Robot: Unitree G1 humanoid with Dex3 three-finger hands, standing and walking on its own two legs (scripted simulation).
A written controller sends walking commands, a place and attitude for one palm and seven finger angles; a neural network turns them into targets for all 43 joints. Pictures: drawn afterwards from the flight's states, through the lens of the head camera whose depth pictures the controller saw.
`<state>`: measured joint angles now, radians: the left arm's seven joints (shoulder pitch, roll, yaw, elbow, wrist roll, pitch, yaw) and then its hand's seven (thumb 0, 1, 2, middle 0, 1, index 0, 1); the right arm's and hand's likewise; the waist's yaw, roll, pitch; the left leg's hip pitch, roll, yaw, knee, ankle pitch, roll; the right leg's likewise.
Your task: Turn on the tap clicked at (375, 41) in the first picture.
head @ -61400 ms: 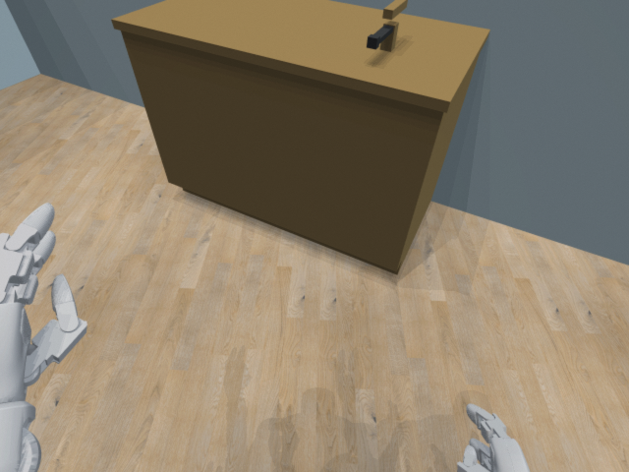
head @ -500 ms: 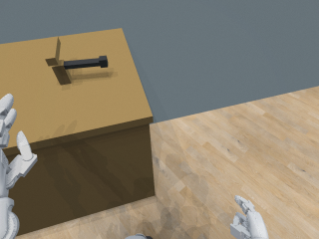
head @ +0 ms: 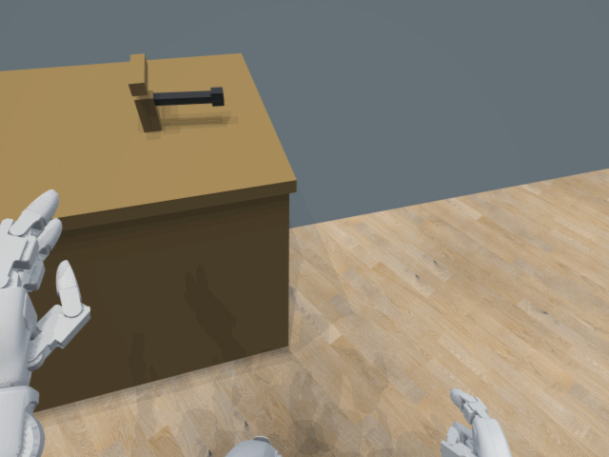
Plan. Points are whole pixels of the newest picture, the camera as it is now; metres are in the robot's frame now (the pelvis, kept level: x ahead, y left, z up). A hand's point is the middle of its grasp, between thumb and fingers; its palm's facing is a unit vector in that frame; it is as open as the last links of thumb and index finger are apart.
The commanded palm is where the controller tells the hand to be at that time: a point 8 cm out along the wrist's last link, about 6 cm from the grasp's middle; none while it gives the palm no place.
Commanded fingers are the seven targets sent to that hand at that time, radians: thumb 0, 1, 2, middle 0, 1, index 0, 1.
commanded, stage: stop stepping back and stand still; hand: left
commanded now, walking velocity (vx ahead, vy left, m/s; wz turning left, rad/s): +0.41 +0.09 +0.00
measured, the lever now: (217, 96) +0.75 +0.27 +0.10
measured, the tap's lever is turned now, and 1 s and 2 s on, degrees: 83 83 83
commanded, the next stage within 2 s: stand and check the lever's angle in 0.62 s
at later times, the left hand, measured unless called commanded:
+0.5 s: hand (27, 371) +0.14 +0.25 +0.17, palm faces +0.45 -0.82 -0.34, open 7.4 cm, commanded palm +0.09 +0.29 +0.18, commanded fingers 0.00 0.90 0.90 -0.20 -0.30 -0.20 -0.30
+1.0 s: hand (32, 368) +0.15 +0.26 +0.16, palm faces +0.41 -0.84 -0.35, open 7.4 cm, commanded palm +0.10 +0.30 +0.18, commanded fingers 0.00 0.90 0.90 -0.20 -0.30 -0.20 -0.30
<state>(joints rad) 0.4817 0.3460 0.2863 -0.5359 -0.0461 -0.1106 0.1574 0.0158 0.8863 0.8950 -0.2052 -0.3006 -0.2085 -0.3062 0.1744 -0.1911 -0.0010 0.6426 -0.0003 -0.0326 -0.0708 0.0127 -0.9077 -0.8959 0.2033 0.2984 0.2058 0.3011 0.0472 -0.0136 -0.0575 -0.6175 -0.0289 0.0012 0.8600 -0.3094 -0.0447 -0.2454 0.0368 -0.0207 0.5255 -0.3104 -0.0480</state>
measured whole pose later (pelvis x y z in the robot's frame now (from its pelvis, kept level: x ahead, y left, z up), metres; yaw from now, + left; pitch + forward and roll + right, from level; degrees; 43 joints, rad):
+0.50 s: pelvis -0.06 +0.01 +0.00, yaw +2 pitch -1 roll -1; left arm 0.44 0.34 0.31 -0.44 -0.03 -0.14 0.16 0.01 0.89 0.90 -0.20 -0.30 -0.21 -0.31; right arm 0.25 -0.20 0.01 0.65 0.00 -0.07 -0.05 0.01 -0.91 -0.90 0.21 0.30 0.21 0.30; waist -0.01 0.03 -0.06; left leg -0.31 0.03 0.02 0.72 -0.41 0.01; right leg -0.24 0.05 -0.07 0.52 -0.27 -0.06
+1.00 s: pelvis -0.06 +0.01 +0.01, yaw +1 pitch -1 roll -1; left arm 0.47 0.34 0.29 -0.46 -0.04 -0.14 0.15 0.01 0.89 0.90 -0.20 -0.30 -0.21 -0.31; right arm 0.19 -0.19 0.02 0.60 0.01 -0.09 -0.05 0.01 -0.91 -0.90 0.20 0.30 0.21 0.30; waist 0.01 0.02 -0.01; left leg -0.25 0.04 0.04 0.51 -0.24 0.00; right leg -0.20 0.04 -0.05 0.44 -0.22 -0.03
